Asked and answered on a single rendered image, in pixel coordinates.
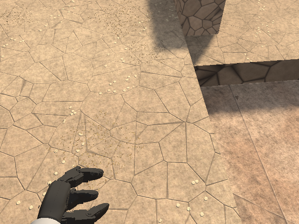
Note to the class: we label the left robot hand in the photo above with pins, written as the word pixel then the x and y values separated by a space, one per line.
pixel 62 196

